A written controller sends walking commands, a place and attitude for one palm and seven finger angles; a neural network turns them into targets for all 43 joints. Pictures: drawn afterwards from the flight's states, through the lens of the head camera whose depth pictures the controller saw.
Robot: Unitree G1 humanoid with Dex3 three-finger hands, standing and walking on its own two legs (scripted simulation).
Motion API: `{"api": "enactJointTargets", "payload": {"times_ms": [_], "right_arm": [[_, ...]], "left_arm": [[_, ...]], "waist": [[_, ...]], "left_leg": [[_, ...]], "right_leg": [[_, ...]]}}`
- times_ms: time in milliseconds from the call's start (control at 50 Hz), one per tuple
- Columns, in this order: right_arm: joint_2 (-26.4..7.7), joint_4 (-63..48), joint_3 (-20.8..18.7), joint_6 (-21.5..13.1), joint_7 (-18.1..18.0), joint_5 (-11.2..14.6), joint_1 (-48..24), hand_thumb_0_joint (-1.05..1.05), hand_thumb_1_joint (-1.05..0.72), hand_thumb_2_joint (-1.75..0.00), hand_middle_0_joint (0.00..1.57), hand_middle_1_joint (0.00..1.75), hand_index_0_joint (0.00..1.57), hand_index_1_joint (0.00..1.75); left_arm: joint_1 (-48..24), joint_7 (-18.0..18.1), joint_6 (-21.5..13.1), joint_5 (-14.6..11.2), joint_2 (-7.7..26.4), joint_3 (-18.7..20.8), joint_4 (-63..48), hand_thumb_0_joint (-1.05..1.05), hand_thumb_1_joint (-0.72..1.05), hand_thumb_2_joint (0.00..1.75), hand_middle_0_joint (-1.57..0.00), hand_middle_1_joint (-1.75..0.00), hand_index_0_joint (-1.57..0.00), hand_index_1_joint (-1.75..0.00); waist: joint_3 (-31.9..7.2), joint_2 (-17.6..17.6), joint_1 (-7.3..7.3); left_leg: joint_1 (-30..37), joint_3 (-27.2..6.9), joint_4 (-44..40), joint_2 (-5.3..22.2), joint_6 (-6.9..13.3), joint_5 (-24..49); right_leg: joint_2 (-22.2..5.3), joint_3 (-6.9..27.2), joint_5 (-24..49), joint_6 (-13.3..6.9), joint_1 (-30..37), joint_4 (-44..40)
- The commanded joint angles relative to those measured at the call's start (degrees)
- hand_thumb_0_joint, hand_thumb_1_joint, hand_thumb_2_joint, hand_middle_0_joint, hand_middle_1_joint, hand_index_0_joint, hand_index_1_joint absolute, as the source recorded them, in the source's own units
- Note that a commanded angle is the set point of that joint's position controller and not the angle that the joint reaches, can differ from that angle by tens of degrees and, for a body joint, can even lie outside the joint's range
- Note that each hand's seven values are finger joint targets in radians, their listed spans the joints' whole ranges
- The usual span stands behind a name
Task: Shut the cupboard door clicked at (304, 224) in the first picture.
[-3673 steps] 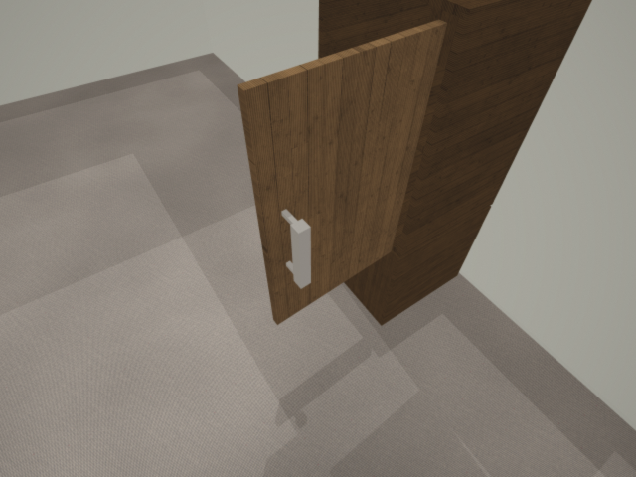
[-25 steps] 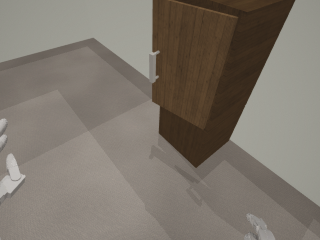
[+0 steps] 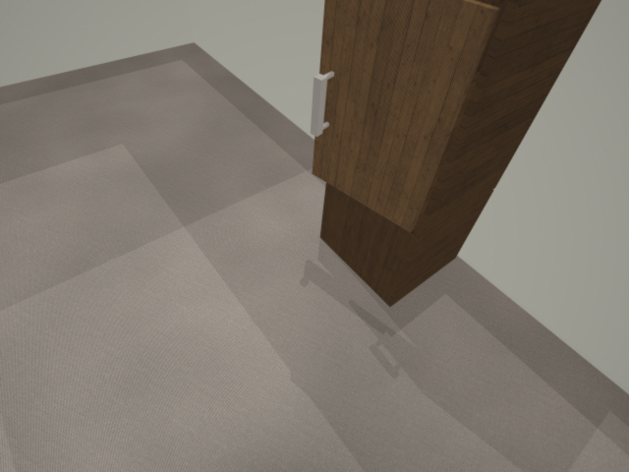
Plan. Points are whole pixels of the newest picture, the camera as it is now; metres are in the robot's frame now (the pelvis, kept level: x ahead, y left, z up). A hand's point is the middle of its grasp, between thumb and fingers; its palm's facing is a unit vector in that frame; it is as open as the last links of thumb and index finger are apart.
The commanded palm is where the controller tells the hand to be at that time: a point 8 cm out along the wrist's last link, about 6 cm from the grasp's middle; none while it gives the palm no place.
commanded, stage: let the arm hang, fingers relaxed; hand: left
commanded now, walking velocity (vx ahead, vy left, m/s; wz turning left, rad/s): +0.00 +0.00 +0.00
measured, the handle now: (323, 104) +0.99 +0.04 -0.06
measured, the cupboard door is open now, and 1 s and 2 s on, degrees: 12 12 12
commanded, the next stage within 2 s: look to check the result in 0.64 s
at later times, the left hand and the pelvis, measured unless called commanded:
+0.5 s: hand out of the picture +0.05 +0.21 -0.17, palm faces -0.01 -0.97 -0.24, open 7.4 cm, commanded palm none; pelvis +0.01 +0.01 +0.01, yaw -1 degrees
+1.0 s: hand out of the picture +0.09 +0.24 -0.15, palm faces -0.01 -0.95 -0.32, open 7.4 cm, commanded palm none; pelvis +0.04 +0.00 +0.01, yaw -1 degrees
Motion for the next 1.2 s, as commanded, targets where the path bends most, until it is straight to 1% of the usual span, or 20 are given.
{"api": "enactJointTargets", "payload": {"times_ms": [0,80,200,240,280,320,380,440,500,520,540,600,640,740,820,860,1020,1040,1120,1180], "right_arm": [[-9.1,-2.6,-2.9,-1.9,-1.0,0.3,-0.8,0.0,-0.9,-0.9,0.2,0.3,0.2,0.3],[-8.7,-0.2,-3.2,-2.1,-1.2,0.4,1.7,0.0,-0.9,-0.9,0.2,0.3,0.2,0.3],[-8.6,2.1,-3.3,-2.4,-1.3,0.3,2.5,0.0,-0.9,-0.9,0.2,0.3,0.2,0.3],[-8.4,2.6,-3.2,-2.6,-1.2,0.4,2.3,0.0,-0.9,-0.9,0.2,0.3,0.2,0.3],[-8.7,2.8,-3.3,-2.7,-1.3,0.4,1.9,0.0,-0.9,-0.9,0.2,0.3,0.2,0.3],[-9.4,2.9,-3.4,-2.9,-1.2,0.5,0.7,0.0,-0.9,-0.9,0.2,0.3,0.2,0.3],[-9.2,3.2,-3.2,-3.2,-1.2,0.4,-0.1,0.0,-0.9,-0.9,0.2,0.3,0.2,0.3],[-9.8,3.4,-3.2,-3.4,-1.2,0.4,-1.3,0.0,-0.9,-0.9,0.2,0.3,0.2,0.3],[-10.6,3.3,-3.3,-3.5,-1.1,0.4,-2.6,0.0,-0.9,-0.9,0.2,0.3,0.2,0.3],[-11.1,3.1,-3.3,-3.6,-1.2,0.6,-2.7,0.0,-0.9,-0.9,0.2,0.3,0.2,0.3],[-11.1,3.3,-3.3,-3.7,-1.2,0.5,-3.2,0.0,-0.9,-0.9,0.2,0.3,0.2,0.3],[-12.0,3.2,-3.3,-3.9,-1.2,0.5,-4.4,0.0,-0.9,-0.9,0.2,0.3,0.2,0.3],[-12.5,3.3,-3.3,-4.0,-1.1,0.6,-5.1,0.0,-0.9,-0.9,0.2,0.3,0.2,0.3],[-13.9,3.3,-3.3,-4.0,-1.2,0.7,-6.8,0.0,-0.9,-0.9,0.2,0.3,0.2,0.3],[-15.0,3.4,-3.2,-3.9,-1.2,0.9,-8.1,0.0,-0.9,-0.9,0.2,0.3,0.2,0.3],[-15.3,3.7,-3.0,-3.8,-1.1,0.8,-9.1,0.0,-0.9,-0.9,0.2,0.3,0.2,0.3],[-16.9,3.6,-3.0,-3.7,-0.9,0.9,-11.0,0.0,-0.9,-0.9,0.2,0.3,0.2,0.3],[-16.8,3.7,-2.9,-3.7,-0.9,0.8,-11.2,0.0,-0.9,-0.9,0.2,0.3,0.2,0.3],[-17.5,3.6,-2.9,-3.6,-0.8,0.9,-11.8,0.0,-0.9,-0.9,0.2,0.3,0.2,0.3],[-17.5,3.8,-2.8,-3.7,-0.8,0.8,-12.1,0.0,-0.9,-0.9,0.2,0.3,0.2,0.3]], "left_arm": [[-0.1,0.4,-2.6,0.0,6.8,2.0,-0.7,0.0,0.9,0.9,-0.2,-0.3,-0.2,-0.3],[0.0,0.6,-2.9,-0.1,6.8,2.0,2.1,0.0,0.9,0.9,-0.2,-0.3,-0.2,-0.3],[-0.4,0.7,-3.0,0.0,7.2,2.5,4.1,0.0,0.9,0.9,-0.2,-0.3,-0.2,-0.3],[-1.0,0.7,-3.1,-0.1,7.4,2.5,4.5,0.0,0.9,0.9,-0.2,-0.3,-0.2,-0.3],[-1.8,0.7,-3.0,0.0,7.6,2.6,4.5,0.0,0.9,0.9,-0.2,-0.3,-0.2,-0.3],[-1.7,0.8,-3.1,0.0,8.0,2.6,4.6,0.0,0.9,0.9,-0.2,-0.3,-0.2,-0.3],[-3.2,0.7,-3.3,-0.1,8.2,2.6,4.8,0.0,0.9,0.9,-0.2,-0.3,-0.2,-0.3],[-4.4,0.7,-3.4,-0.1,8.9,2.6,4.7,0.0,0.9,0.9,-0.2,-0.3,-0.2,-0.3],[-5.7,0.6,-3.5,-0.2,9.4,2.6,4.6,0.0,0.9,0.9,-0.2,-0.3,-0.2,-0.3],[-6.0,0.6,-3.6,-0.2,9.9,2.7,4.4,0.0,0.9,0.9,-0.2,-0.3,-0.2,-0.3],[-6.8,0.6,-3.6,-0.2,10.0,2.7,4.5,0.0,0.9,0.9,-0.2,-0.3,-0.2,-0.3],[-7.7,0.5,-3.9,-0.3,10.6,2.7,4.5,0.0,0.9,0.9,-0.2,-0.3,-0.2,-0.3],[-8.5,0.5,-4.0,-0.3,11.2,2.7,4.5,0.0,0.9,0.9,-0.2,-0.3,-0.2,-0.3],[-10.1,0.4,-4.3,-0.4,12.4,2.7,4.7,0.0,0.9,0.9,-0.2,-0.3,-0.2,-0.3],[-11.0,0.4,-4.4,-0.5,13.5,2.6,5.0,0.0,0.9,0.9,-0.2,-0.3,-0.2,-0.3],[-11.5,0.3,-4.3,-0.5,13.7,2.4,5.3,0.0,0.9,0.9,-0.2,-0.3,-0.2,-0.3],[-12.6,0.2,-4.5,-0.5,15.3,2.3,5.5,0.0,0.9,0.9,-0.2,-0.3,-0.2,-0.3],[-13.0,0.2,-4.5,-0.6,15.5,2.3,5.5,0.0,0.9,0.9,-0.2,-0.3,-0.2,-0.3],[-13.0,0.2,-4.6,-0.6,16.0,2.2,5.5,0.0,0.9,0.9,-0.2,-0.3,-0.2,-0.3],[-13.6,0.2,-4.6,-0.7,16.1,2.2,5.6,0.0,0.9,0.9,-0.2,-0.3,-0.2,-0.3]], "waist": [[-0.5,5.7,-0.36],[0.9,0.9,-0.83],[1.9,-1.3,-0.71],[1.4,-0.8,-0.78],[2.3,0.6,-0.65],[2.5,1.5,-0.08],[1.9,1.4,-0.16],[1.1,3.2,-0.08],[0.8,3.4,-0.09],[0.3,3.2,-0.04],[0.1,4.0,-0.13],[-1.4,2.9,-0.16],[-2.3,3.3,-0.27],[-4.0,1.6,-0.55],[-3.9,1.7,-0.55],[-3.1,2.3,-0.57],[-3.8,0.7,-0.65],[-2.9,0.9,-0.68],[-3.8,0.5,-0.65],[-4.3,1.5,-0.65]], "left_leg": [[-1.8,-7.1,-11.8,4.4,1.4,-16.7],[-0.1,-6.6,-10.7,4.2,1.5,-14.3],[0.6,-6.1,-10.6,4.1,1.8,-12.9],[1.5,-5.7,-10.5,4.1,1.7,-11.1],[0.5,-6.6,-12.1,4.6,1.7,-12.5],[0.2,-6.7,-12.5,4.7,1.7,-11.8],[0.2,-6.6,-13.1,4.8,1.5,-9.6],[0.9,-6.9,-13.6,5.0,1.3,-8.4],[1.5,-6.8,-13.9,4.9,1.1,-7.3],[2.2,-6.8,-13.6,5.0,1.1,-5.4],[2.1,-6.8,-13.8,5.1,1.0,-4.9],[4.0,-6.5,-13.3,5.1,0.9,-1.6],[5.5,-6.1,-12.7,5.2,0.9,1.5],[8.6,-5.6,-11.9,5.5,0.8,7.1],[9.5,-5.4,-12.2,5.6,0.6,8.4],[9.6,-5.5,-13.0,5.7,0.5,7.2],[11.3,-5.4,-13.4,5.8,0.4,7.4],[10.9,-5.2,-13.6,5.8,0.3,7.1],[12.0,-5.2,-13.4,5.8,0.3,8.2],[11.8,-5.1,-13.7,5.8,0.1,8.8]], "right_leg": [[-2.3,5.5,-9.6,-2.8,-0.6,-7.4],[-3.2,6.8,-11.9,-3.1,-3.0,-9.2],[-3.7,7.3,-13.5,-3.2,-4.5,-9.9],[-3.9,7.2,-12.0,-3.3,-4.1,-9.7],[-3.5,6.8,-11.0,-3.0,-3.7,-9.0],[-3.3,6.7,-8.6,-2.9,-2.5,-8.6],[-3.8,6.6,-6.0,-2.8,-0.5,-8.6],[-3.9,6.2,-3.9,-2.7,0.9,-8.3],[-4.0,6.1,-2.4,-2.6,1.8,-8.6],[-3.8,6.1,-1.1,-2.7,2.2,-8.5],[-4.0,6.0,-0.7,-2.6,2.8,-8.5],[-4.3,5.9,1.2,-2.6,3.8,-8.9],[-4.6,5.9,2.6,-2.6,4.3,-9.1],[-5.1,5.8,6.4,-2.5,5.4,-9.7],[-5.1,6.0,7.8,-2.6,6.1,-10.3],[-5.3,5.9,6.4,-2.4,5.9,-10.8],[-5.5,6.3,7.3,-2.4,6.4,-12.2],[-5.7,6.1,7.2,-2.3,6.4,-12.4],[-5.7,6.3,8.7,-2.4,6.8,-12.7],[-5.9,6.2,9.6,-2.4,8.1,-12.6]]}}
